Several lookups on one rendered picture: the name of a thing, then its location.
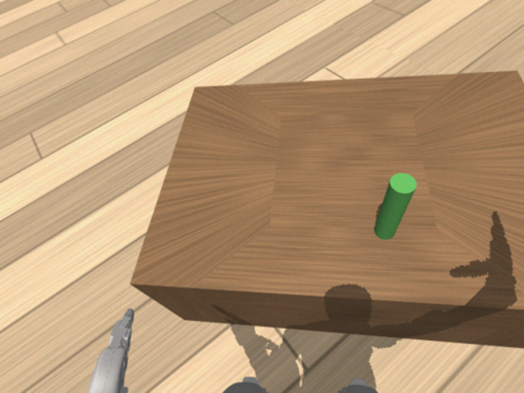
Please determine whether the left robot hand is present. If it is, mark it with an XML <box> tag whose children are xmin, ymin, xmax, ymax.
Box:
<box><xmin>88</xmin><ymin>309</ymin><xmax>134</xmax><ymax>393</ymax></box>

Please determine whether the can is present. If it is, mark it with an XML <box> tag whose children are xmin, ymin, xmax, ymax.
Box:
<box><xmin>374</xmin><ymin>173</ymin><xmax>417</xmax><ymax>240</ymax></box>

